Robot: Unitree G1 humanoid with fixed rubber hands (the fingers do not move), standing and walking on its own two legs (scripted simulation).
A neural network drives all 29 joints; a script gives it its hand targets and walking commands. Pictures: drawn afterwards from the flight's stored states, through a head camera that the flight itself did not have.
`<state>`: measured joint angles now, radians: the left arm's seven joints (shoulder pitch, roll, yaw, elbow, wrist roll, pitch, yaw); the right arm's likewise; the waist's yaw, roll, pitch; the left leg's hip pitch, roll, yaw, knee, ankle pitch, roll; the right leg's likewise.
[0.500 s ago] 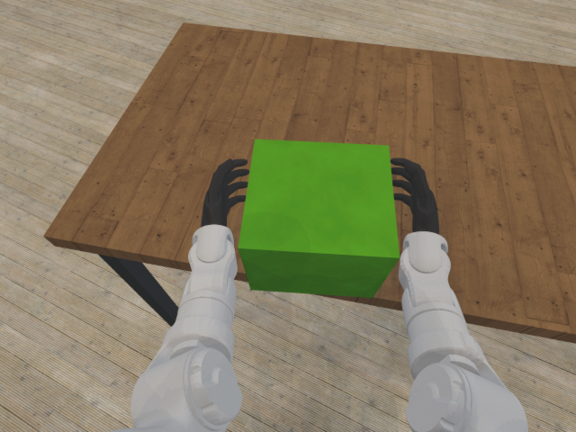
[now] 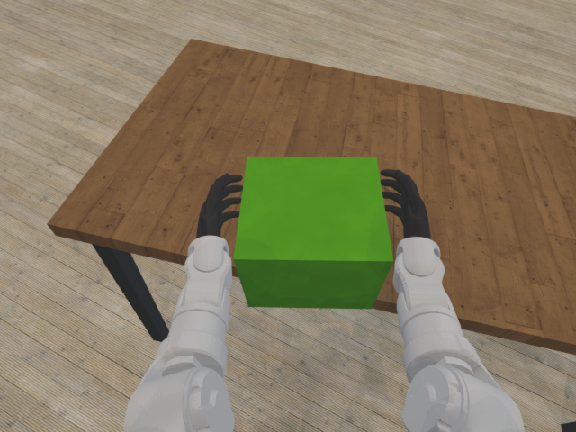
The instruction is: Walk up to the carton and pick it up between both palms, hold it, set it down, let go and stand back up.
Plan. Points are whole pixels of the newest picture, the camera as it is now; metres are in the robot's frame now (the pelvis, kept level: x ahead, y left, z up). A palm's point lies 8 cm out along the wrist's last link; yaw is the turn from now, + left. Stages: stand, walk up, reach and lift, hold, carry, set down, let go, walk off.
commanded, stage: reach and lift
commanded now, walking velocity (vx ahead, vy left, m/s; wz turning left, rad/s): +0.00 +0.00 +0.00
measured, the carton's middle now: (310, 234) +0.42 -0.03 +0.02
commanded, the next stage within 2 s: none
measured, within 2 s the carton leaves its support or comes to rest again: neither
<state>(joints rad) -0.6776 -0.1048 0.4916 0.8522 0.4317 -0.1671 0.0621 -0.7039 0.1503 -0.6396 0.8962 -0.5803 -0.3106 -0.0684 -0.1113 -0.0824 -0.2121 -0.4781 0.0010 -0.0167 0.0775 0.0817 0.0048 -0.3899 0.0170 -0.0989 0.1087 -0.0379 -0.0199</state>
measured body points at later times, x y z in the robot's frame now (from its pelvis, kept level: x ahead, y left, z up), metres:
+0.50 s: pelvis +0.00 -0.01 +0.01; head +0.01 +0.02 +0.45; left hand +0.41 +0.11 +0.09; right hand +0.39 -0.17 +0.11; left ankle +0.05 +0.11 -0.75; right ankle -0.02 -0.11 -0.75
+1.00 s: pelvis -0.01 -0.02 +0.00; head -0.01 +0.03 +0.45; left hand +0.39 +0.13 +0.12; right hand +0.37 -0.16 +0.12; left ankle +0.05 +0.11 -0.75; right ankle -0.02 -0.11 -0.75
